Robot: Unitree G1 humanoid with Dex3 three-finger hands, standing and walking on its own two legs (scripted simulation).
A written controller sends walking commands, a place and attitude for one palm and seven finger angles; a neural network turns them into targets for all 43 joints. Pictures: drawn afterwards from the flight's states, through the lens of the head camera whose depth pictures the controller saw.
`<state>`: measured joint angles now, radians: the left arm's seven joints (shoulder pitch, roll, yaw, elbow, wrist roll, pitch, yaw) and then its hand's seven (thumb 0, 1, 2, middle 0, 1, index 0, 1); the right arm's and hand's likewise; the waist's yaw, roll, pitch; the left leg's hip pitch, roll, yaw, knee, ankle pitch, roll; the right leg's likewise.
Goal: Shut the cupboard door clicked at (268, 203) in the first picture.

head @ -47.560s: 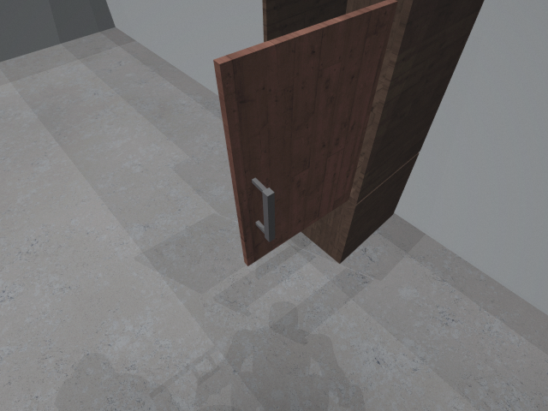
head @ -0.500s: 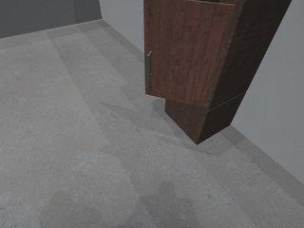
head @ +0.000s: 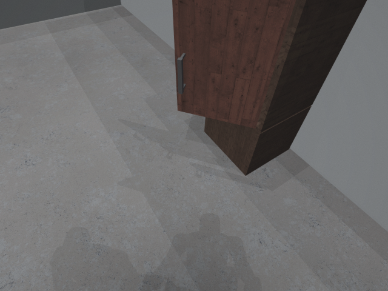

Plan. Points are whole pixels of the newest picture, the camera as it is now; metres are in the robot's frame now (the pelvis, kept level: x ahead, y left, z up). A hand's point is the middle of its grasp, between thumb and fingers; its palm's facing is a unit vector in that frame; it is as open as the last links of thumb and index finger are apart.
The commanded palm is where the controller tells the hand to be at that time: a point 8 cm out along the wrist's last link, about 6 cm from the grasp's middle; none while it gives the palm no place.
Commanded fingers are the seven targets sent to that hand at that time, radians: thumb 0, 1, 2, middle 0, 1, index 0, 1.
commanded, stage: look to check the result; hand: left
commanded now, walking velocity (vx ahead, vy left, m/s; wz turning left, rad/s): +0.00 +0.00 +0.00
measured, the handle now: (182, 74) +0.95 +0.09 -0.11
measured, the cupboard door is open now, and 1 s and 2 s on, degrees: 39 39 39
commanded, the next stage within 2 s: walk to a spot facing it in 0.26 s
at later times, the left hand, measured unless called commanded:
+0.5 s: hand out of the picture +0.04 +0.18 -0.18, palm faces +0.03 -0.97 -0.23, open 7.4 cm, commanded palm none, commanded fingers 0.00 0.90 0.90 -0.20 -0.30 -0.20 -0.30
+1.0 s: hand out of the picture +0.06 +0.26 -0.16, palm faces +0.30 -0.92 -0.26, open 7.4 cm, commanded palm none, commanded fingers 0.00 0.90 0.90 -0.20 -0.30 -0.20 -0.30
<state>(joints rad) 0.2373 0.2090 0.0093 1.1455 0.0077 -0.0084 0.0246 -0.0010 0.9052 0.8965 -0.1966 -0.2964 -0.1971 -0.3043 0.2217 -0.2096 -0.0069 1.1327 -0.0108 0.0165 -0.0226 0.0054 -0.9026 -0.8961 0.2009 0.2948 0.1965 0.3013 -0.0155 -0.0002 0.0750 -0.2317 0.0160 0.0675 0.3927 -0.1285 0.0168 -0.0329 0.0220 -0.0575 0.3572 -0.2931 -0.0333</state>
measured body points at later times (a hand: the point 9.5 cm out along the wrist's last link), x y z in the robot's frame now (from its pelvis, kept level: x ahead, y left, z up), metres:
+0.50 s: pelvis +0.03 -0.01 +0.00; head +0.04 -0.01 +0.45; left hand +0.04 +0.23 -0.16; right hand +0.07 -0.25 -0.16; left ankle +0.05 +0.11 -0.74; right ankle -0.06 -0.09 -0.74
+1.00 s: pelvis +0.02 +0.03 -0.01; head +0.07 +0.05 +0.44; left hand +0.04 +0.31 -0.14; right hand +0.12 -0.20 -0.15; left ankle +0.05 +0.12 -0.74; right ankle +0.05 -0.13 -0.69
